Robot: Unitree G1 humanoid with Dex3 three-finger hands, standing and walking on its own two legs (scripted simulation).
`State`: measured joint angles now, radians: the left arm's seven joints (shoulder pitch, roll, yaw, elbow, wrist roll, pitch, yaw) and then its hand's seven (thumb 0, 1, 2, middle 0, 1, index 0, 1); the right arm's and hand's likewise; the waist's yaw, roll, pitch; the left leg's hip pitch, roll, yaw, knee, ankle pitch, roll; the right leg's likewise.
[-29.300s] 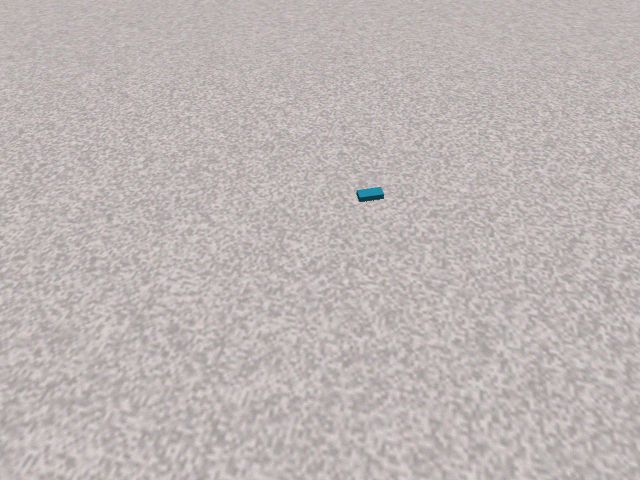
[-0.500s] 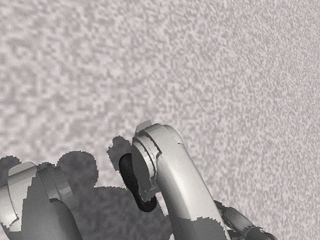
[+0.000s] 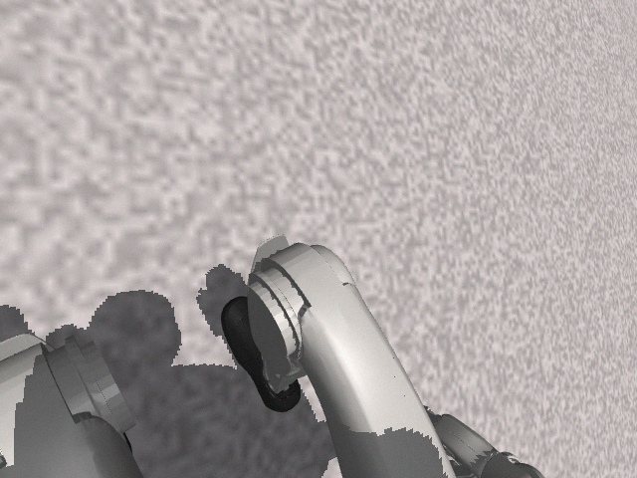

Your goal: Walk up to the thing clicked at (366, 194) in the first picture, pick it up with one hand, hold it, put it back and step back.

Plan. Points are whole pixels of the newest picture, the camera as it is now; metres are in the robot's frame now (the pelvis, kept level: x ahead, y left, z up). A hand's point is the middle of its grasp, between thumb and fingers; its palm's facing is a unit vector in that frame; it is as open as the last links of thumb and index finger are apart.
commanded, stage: rest palm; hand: left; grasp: from above
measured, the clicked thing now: out of the picture +0.46 +0.34 -0.30
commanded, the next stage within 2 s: close in 0.02 s
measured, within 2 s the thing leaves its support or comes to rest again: neither
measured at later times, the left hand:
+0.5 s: hand out of the picture +0.45 +0.33 -0.27, palm faces -0.42 -0.16 -0.89, open 12.6 cm
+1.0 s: hand out of the picture +0.44 +0.33 -0.27, palm faces -0.43 -0.17 -0.88, open 10.5 cm
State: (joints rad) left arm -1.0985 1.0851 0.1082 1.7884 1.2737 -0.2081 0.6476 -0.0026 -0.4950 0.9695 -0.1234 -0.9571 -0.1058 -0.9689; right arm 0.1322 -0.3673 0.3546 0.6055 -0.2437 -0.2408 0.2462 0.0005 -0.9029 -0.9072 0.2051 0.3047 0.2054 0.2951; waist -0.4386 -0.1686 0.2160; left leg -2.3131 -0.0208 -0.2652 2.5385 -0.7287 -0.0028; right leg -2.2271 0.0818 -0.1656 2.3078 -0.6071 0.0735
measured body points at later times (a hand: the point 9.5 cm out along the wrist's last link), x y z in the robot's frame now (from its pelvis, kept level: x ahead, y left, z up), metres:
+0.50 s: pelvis +0.00 +0.00 +0.00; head +0.29 +0.14 +0.31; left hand +0.46 +0.33 -0.22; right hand +0.05 -0.25 -0.03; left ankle +0.06 +0.12 -0.28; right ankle +0.13 -0.12 -0.28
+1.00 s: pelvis +0.00 +0.00 +0.01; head +0.29 +0.15 +0.32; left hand +0.46 +0.33 -0.22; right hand +0.05 -0.24 -0.03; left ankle +0.06 +0.12 -0.28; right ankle +0.13 -0.12 -0.28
